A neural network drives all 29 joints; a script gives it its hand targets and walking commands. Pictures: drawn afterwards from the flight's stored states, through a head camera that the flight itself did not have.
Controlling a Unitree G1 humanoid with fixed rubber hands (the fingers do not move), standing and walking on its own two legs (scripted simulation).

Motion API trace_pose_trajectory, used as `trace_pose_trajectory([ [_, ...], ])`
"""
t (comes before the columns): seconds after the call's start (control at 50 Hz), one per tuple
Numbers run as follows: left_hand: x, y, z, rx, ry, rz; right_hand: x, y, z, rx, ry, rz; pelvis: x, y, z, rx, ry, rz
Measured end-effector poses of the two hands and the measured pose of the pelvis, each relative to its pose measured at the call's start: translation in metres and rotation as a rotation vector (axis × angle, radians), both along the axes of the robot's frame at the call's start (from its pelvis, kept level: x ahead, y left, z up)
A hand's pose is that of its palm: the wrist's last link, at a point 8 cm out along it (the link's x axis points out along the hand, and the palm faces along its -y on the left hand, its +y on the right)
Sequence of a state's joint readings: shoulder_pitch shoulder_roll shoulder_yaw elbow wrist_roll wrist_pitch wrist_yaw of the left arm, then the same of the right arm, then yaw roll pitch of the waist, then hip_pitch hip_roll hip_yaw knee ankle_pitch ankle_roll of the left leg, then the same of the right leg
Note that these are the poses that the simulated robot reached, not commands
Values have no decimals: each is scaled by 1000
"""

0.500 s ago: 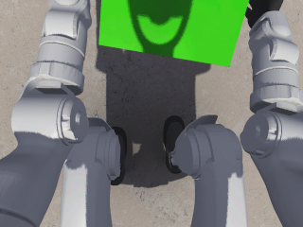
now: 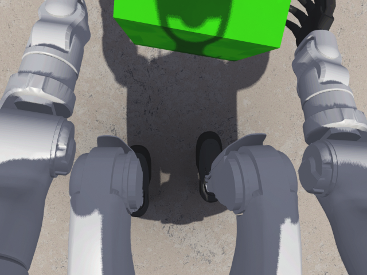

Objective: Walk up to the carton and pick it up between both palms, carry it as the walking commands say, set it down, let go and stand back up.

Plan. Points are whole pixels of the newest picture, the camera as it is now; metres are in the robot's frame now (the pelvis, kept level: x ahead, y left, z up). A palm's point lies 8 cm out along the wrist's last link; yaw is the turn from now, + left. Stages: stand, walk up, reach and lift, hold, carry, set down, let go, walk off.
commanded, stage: set down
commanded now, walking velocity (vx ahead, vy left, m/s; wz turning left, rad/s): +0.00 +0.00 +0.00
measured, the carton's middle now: out of the picture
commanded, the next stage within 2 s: let go in 1.62 s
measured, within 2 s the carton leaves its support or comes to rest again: neither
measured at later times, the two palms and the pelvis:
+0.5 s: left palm out of the picture +0.57 +0.17 -0.09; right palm (362, 9) +0.50 -0.25 -0.09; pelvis +0.01 +0.00 +0.03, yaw +0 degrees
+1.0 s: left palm out of the picture +0.58 +0.18 +0.06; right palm out of the picture +0.50 -0.27 +0.06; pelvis +0.02 +0.00 +0.16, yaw +1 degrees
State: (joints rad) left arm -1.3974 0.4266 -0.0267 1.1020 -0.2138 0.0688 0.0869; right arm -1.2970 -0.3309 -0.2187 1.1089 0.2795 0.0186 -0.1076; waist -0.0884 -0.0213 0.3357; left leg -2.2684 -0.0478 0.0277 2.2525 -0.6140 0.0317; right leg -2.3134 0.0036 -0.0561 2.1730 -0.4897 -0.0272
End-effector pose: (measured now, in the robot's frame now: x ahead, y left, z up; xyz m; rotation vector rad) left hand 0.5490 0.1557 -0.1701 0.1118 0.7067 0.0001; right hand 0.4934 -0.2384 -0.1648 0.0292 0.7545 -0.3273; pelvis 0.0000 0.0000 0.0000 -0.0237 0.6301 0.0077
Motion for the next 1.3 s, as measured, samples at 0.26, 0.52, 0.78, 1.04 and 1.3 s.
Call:
trace_pose_trajectory([
  [0.26,13,13,12,-4,-16,17,4,-7,2,-21,-13,14,-3,-1,0,-1,-10,5],
  [0.52,21,14,90,9,-62,-2,11,-17,86,-13,-102,9,9,2,40,8,62,-9],
  [0.78,24,18,168,7,-69,-9,7,-20,163,-11,-112,30,12,0,101,10,152,-3],
  [1.04,27,23,246,2,-68,-27,2,-29,239,-6,-113,30,21,-3,169,10,179,2],
  [1.3,27,27,328,-8,-67,-41,1,-28,321,-5,-122,36,39,-3,241,16,161,2],
])
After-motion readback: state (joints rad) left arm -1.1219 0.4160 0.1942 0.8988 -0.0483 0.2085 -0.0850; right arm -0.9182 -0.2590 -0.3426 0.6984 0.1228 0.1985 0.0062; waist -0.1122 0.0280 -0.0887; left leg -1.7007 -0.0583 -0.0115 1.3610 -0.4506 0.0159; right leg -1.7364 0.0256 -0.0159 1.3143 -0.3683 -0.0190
